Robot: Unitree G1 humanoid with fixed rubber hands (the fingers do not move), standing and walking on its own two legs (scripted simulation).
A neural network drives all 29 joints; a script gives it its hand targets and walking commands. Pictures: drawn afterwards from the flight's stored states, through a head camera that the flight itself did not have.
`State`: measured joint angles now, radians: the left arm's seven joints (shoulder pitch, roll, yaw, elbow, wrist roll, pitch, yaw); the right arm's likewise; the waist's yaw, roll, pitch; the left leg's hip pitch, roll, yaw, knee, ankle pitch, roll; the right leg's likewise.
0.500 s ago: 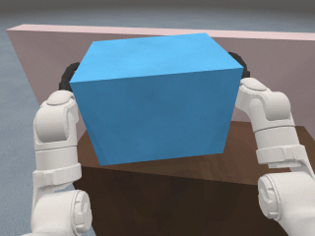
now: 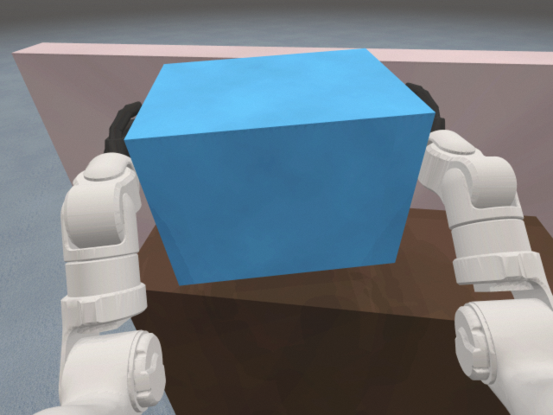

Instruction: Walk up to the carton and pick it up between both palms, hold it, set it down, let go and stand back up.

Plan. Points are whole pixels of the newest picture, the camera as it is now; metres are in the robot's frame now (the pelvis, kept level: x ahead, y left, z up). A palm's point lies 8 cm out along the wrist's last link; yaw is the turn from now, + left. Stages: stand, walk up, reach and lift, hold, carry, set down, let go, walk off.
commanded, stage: hold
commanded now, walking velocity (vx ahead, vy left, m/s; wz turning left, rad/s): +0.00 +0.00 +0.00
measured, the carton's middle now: (276, 161) +0.38 -0.01 +0.24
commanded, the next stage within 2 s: none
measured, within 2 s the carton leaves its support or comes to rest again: neither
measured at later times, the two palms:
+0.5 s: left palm (129, 165) +0.35 +0.18 +0.26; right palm (425, 143) +0.36 -0.20 +0.27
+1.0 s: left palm (122, 165) +0.34 +0.18 +0.27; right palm (425, 139) +0.35 -0.20 +0.28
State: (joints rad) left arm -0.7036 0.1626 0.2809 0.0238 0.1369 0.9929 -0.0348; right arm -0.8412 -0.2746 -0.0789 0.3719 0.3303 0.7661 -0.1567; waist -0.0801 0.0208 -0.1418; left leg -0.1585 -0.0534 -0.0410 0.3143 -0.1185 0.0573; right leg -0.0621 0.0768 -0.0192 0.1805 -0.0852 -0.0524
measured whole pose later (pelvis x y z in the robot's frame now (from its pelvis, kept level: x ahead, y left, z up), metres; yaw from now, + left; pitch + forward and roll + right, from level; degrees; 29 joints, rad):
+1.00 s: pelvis +0.01 -0.01 +0.00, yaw +1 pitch -2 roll -1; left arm -0.67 0.17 0.29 -0.03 0.12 1.00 -0.04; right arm -0.81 -0.26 -0.07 0.32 0.34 0.78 -0.18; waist -0.08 0.01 -0.16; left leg -0.15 -0.05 -0.05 0.30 -0.12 0.05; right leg -0.05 0.08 -0.03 0.17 -0.09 -0.06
